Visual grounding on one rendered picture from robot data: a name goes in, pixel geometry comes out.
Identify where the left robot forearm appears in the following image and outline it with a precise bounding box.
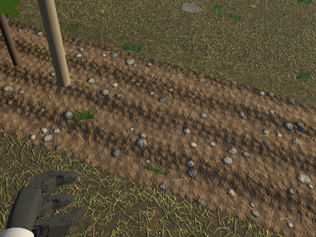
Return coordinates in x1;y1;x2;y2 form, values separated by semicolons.
0;227;35;237

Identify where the robot left hand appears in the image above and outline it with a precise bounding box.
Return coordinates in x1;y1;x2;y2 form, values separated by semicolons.
6;169;86;237

